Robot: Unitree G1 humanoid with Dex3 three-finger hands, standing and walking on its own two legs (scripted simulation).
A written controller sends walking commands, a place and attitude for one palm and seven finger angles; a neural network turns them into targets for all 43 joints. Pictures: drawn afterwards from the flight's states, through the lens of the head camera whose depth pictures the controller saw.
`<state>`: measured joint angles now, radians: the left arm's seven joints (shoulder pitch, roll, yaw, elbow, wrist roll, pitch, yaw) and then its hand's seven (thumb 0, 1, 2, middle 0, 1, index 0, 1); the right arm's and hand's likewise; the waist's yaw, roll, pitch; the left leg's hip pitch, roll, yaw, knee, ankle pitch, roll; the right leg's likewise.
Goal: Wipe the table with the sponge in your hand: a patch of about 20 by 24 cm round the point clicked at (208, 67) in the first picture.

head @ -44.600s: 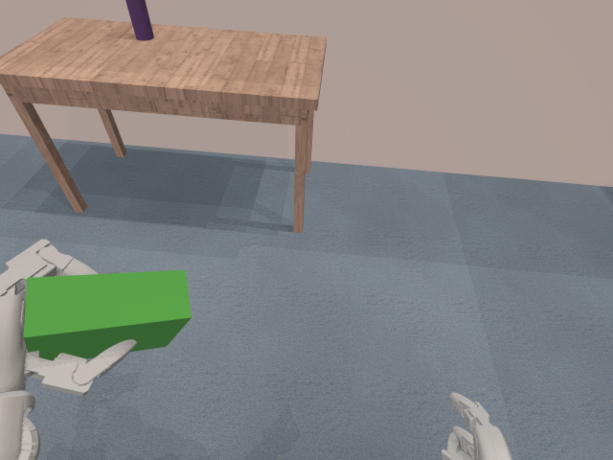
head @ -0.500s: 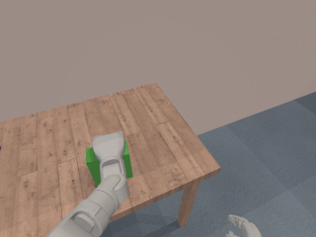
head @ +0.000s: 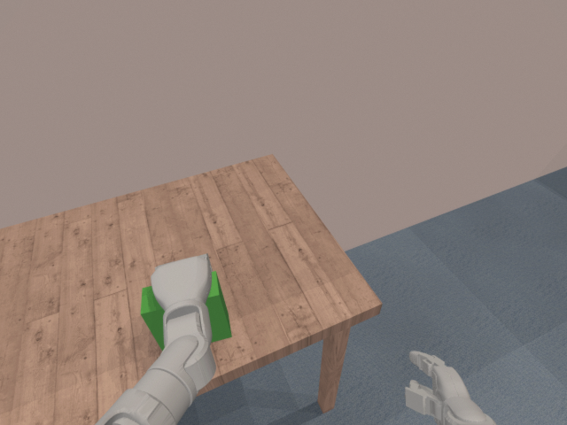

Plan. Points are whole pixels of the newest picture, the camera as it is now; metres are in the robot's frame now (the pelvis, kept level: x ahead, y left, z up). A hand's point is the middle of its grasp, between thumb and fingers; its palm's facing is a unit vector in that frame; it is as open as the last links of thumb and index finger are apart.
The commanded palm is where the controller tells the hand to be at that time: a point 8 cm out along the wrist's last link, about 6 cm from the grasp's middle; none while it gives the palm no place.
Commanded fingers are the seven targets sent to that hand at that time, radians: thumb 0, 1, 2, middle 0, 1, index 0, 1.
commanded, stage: slide back across to the middle lane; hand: left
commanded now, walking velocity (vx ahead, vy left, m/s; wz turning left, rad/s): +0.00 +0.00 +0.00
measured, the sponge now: (192, 321) +0.30 +0.20 -0.06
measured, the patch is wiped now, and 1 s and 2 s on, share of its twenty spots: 1.00 1.00 1.00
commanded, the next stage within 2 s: wipe forward along the middle lane in 0.56 s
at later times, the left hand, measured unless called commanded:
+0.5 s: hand (165, 321) +0.27 +0.22 +0.00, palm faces -0.05 -0.11 -0.99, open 9.5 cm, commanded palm +0.23 +0.23 +0.04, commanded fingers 0.00 0.10 1.30 -1.20 -1.60 -1.20 -1.60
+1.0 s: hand (141, 309) +0.28 +0.27 +0.00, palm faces -0.09 -0.07 -0.99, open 9.5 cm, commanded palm +0.27 +0.27 +0.03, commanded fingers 0.00 0.10 1.30 -1.20 -1.60 -1.20 -1.60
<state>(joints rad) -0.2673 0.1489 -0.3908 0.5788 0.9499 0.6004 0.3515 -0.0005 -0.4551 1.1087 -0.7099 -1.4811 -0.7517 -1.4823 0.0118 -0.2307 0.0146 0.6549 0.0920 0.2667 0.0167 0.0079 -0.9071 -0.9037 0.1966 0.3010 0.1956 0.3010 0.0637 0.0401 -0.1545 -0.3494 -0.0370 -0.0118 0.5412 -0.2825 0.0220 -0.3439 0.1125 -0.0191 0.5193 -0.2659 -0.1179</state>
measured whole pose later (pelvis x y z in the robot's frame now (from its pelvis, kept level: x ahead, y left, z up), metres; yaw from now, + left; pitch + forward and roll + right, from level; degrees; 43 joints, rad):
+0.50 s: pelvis +0.00 -0.01 +0.00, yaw -2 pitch +3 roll +1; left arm -0.04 0.25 -0.24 0.35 0.95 0.51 0.29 0.00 -0.47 1.11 -0.74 -1.45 -0.78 -1.45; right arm 0.03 -0.25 0.01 0.65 0.09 0.20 -0.02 0.01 -0.91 -0.90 0.20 0.30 0.20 0.30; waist 0.06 0.05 -0.12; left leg -0.28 -0.02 0.01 0.50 -0.27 0.02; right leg -0.28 0.13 0.01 0.49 -0.24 -0.13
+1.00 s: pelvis -0.01 -0.01 +0.00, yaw +0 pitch +7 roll +1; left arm -0.20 0.32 -0.12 0.55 0.97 0.34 0.27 -0.02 -0.53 1.14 -0.81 -1.38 -0.84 -1.38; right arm 0.10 -0.25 0.00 0.69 0.08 0.14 -0.05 0.01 -0.91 -0.90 0.20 0.30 0.20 0.30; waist 0.06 0.06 -0.13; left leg -0.42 -0.03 -0.02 0.58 -0.28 0.03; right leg -0.41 0.12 -0.02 0.55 -0.25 -0.13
